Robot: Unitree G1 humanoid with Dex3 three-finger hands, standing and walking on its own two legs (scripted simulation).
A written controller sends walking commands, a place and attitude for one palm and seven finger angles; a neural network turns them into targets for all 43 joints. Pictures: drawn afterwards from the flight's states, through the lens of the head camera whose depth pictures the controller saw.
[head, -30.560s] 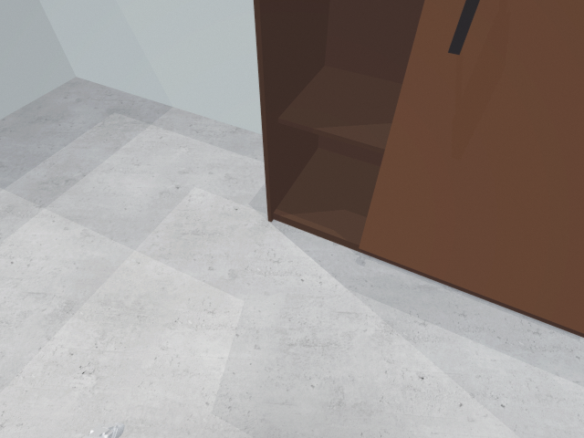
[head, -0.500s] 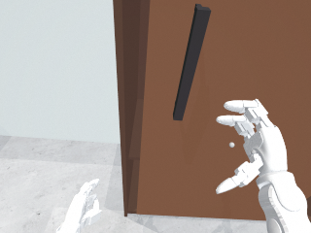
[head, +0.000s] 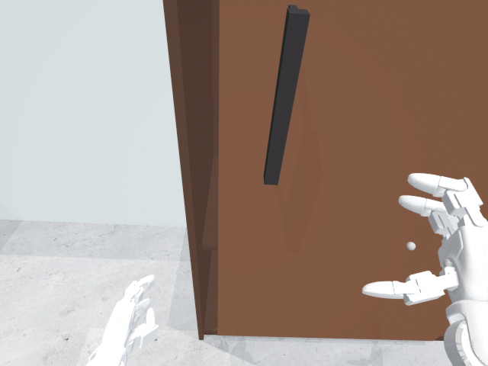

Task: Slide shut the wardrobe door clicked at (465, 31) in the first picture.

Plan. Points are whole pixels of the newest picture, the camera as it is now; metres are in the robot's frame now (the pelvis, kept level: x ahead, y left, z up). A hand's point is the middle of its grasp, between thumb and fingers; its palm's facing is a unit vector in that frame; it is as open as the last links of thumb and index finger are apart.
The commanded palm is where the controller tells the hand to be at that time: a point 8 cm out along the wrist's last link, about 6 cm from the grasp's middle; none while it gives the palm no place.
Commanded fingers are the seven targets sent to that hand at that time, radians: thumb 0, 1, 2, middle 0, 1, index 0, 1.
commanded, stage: draw the hand back to the body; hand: right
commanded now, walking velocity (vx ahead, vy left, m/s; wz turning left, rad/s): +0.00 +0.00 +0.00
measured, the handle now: (280, 106) +0.41 -0.04 +0.27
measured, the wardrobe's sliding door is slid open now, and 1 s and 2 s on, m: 0.05 0.05 0.05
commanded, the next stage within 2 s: step back with the hand held close in 0.92 s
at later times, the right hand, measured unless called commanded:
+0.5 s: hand (459, 257) +0.22 -0.27 +0.17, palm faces +0.39 +0.84 -0.37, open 9.2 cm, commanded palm +0.16 -0.31 +0.18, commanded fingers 0.00 -0.86 -0.88 0.20 0.32 0.20 0.32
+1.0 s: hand (457, 254) +0.22 -0.27 +0.17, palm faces +0.43 +0.82 -0.37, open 7.5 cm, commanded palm +0.17 -0.31 +0.18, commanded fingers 0.00 -0.90 -0.90 0.20 0.30 0.20 0.30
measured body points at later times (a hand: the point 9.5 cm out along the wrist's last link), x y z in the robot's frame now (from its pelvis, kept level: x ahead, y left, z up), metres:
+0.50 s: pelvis +0.01 -0.02 +0.01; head -0.01 -0.01 +0.45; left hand +0.19 +0.20 -0.07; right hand +0.19 -0.31 +0.19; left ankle +0.02 +0.14 -0.73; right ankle -0.01 -0.14 -0.73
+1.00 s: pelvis +0.03 -0.01 +0.01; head +0.00 +0.00 +0.46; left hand +0.21 +0.20 -0.07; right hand +0.19 -0.31 +0.19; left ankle +0.02 +0.14 -0.73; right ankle -0.01 -0.14 -0.73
